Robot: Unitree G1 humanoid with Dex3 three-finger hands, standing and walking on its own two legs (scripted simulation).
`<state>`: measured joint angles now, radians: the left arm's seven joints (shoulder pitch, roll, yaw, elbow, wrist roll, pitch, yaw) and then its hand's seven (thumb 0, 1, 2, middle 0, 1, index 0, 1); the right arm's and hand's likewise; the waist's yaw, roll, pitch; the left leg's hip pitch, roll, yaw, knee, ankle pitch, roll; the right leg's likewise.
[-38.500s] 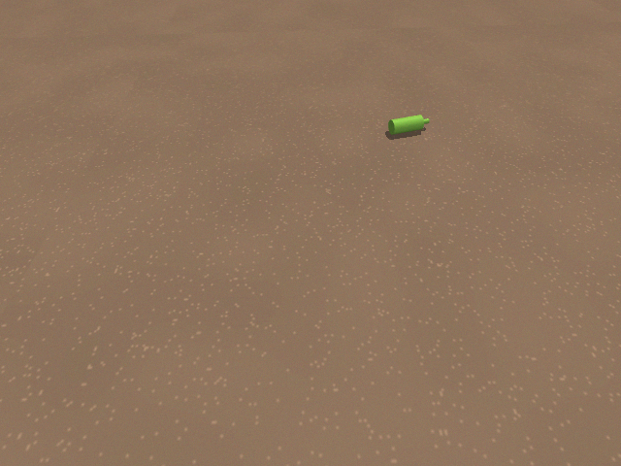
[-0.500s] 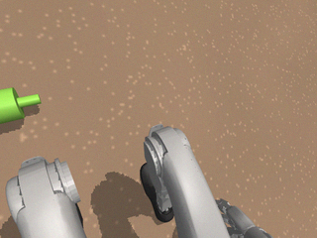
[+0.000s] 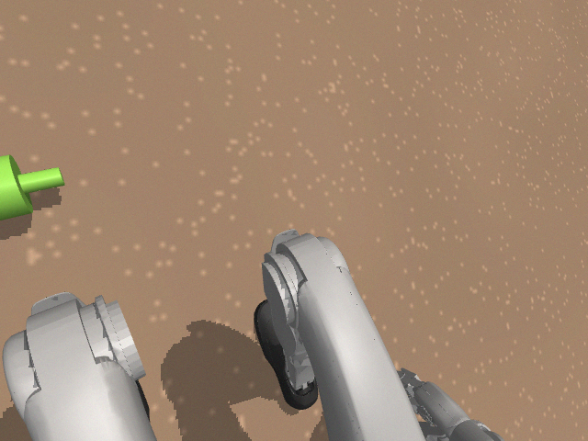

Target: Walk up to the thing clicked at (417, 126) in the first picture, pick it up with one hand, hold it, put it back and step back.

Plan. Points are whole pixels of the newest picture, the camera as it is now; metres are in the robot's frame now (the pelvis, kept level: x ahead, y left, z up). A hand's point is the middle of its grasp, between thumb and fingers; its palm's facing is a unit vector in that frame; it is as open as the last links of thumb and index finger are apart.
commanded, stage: open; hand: left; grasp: from above
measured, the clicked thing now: out of the picture +0.46 +0.32 -0.26
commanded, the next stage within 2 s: withdraw in 0.32 s
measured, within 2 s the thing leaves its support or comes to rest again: neither
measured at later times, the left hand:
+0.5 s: hand out of the picture +0.44 +0.35 -0.21, palm faces -0.44 -0.14 -0.89, open 13.7 cm
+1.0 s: hand out of the picture +0.44 +0.39 -0.05, palm faces -0.41 -0.11 -0.91, open 14.1 cm
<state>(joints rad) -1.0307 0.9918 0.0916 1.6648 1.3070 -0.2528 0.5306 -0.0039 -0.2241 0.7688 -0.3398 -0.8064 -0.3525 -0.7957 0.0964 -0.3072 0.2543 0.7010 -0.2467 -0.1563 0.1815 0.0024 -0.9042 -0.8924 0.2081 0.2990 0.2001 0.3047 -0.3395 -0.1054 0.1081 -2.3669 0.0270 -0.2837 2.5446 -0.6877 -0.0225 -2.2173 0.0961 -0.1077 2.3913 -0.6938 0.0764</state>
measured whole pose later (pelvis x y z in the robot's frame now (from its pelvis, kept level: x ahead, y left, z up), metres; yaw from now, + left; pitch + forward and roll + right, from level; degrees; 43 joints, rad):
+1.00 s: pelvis +0.00 +0.00 +0.05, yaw +5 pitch +33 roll -10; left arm -0.98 0.82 0.02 1.26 1.11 -0.06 0.14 0.00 -0.52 1.00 -0.09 -1.01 -0.09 -1.01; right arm 0.15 -0.29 0.09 0.67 -0.11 -0.03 0.17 0.00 -0.92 -0.90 0.21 0.30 0.20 0.30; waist -0.21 0.04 -0.06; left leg -2.26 0.03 -0.18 2.33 -0.66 -0.01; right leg -2.14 0.05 -0.05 2.24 -0.69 0.07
